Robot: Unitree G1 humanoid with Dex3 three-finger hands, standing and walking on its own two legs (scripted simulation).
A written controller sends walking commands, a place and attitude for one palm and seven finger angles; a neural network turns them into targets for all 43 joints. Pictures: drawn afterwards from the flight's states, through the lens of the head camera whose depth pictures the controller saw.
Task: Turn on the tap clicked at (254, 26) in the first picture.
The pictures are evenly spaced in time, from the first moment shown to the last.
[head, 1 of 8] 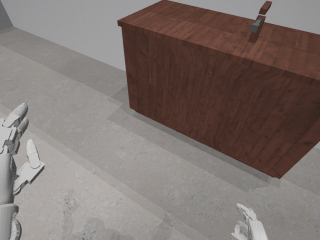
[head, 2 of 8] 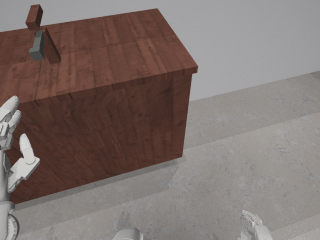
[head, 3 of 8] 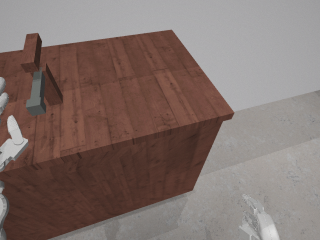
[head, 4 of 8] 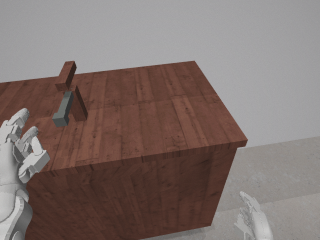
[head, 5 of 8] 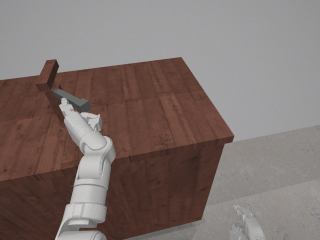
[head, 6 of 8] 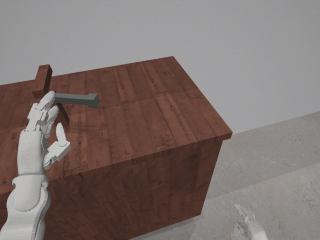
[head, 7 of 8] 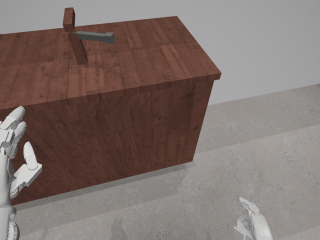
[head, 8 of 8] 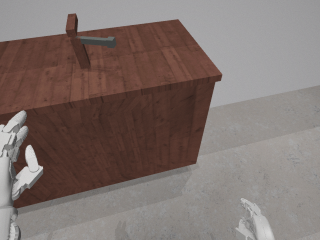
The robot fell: no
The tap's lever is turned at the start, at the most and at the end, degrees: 0 64 64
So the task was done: yes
